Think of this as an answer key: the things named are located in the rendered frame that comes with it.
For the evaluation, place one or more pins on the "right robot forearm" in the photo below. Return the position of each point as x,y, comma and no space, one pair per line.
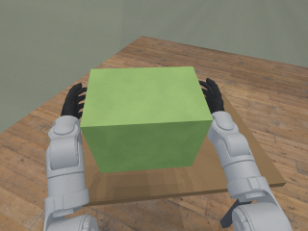
244,180

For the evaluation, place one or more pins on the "table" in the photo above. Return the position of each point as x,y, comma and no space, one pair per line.
205,176

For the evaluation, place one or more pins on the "left robot forearm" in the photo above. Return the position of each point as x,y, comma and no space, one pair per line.
65,171

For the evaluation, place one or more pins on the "robot right hand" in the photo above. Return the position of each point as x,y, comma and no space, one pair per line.
213,95

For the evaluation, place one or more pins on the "left robot upper arm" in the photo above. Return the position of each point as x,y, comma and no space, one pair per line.
79,223

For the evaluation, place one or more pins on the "robot left hand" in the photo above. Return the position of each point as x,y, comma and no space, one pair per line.
71,106

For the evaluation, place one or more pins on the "carton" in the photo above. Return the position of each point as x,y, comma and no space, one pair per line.
141,118

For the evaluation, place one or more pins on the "right robot upper arm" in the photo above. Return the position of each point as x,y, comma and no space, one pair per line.
261,216

